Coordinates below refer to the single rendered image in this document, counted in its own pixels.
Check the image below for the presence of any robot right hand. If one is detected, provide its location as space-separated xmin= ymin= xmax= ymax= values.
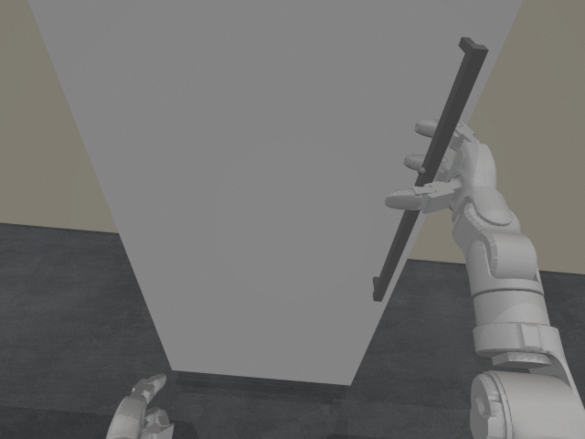
xmin=385 ymin=119 xmax=496 ymax=214

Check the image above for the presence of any fridge door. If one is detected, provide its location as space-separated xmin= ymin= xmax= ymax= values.
xmin=28 ymin=0 xmax=523 ymax=386

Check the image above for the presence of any handle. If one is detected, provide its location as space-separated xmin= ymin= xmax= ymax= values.
xmin=373 ymin=37 xmax=489 ymax=302

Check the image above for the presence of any robot right forearm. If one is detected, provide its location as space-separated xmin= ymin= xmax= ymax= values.
xmin=452 ymin=187 xmax=585 ymax=418

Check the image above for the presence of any robot left hand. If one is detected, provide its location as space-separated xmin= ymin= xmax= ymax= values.
xmin=106 ymin=373 xmax=175 ymax=439

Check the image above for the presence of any robot right upper arm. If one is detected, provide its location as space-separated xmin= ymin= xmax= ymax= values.
xmin=470 ymin=370 xmax=585 ymax=439

